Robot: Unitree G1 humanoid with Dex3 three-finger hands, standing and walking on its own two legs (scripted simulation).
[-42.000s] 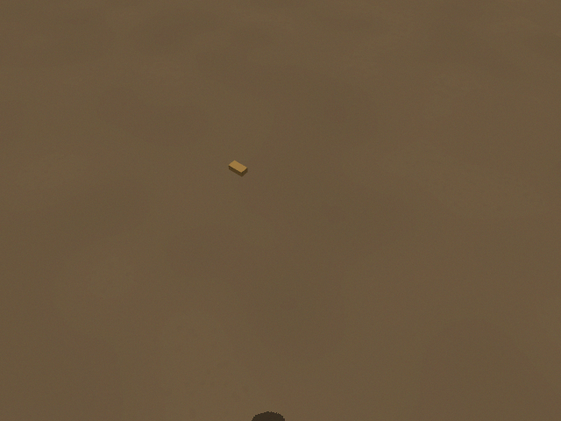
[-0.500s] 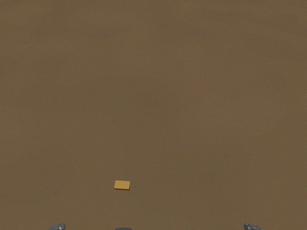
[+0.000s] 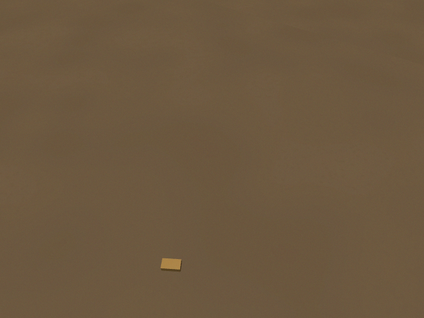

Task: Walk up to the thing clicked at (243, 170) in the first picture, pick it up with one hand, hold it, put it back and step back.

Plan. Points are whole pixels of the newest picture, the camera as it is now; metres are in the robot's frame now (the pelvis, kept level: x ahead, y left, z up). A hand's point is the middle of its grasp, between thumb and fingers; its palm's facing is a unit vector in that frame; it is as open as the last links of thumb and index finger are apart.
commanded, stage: stand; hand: left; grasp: from above
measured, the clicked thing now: (171, 264) +0.47 +0.21 -0.76
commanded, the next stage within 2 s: step back in 1.64 s
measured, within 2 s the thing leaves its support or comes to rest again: neither
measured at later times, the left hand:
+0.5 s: hand out of the picture +0.07 +0.23 -0.16, palm faces +0.02 -0.94 -0.33, open 7.4 cm
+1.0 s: hand out of the picture +0.08 +0.24 -0.16, palm faces +0.00 -0.94 -0.34, open 7.4 cm
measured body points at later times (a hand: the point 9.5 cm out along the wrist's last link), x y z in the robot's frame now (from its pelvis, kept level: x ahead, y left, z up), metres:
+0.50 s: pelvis +0.01 -0.01 +0.00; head +0.01 -0.01 +0.45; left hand +0.07 +0.28 -0.14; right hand +0.07 -0.30 -0.14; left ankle +0.03 +0.12 -0.74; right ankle +0.00 -0.14 -0.74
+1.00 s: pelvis +0.02 -0.01 +0.00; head +0.03 -0.01 +0.45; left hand +0.08 +0.29 -0.13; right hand +0.08 -0.30 -0.14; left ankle +0.03 +0.12 -0.74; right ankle +0.00 -0.14 -0.74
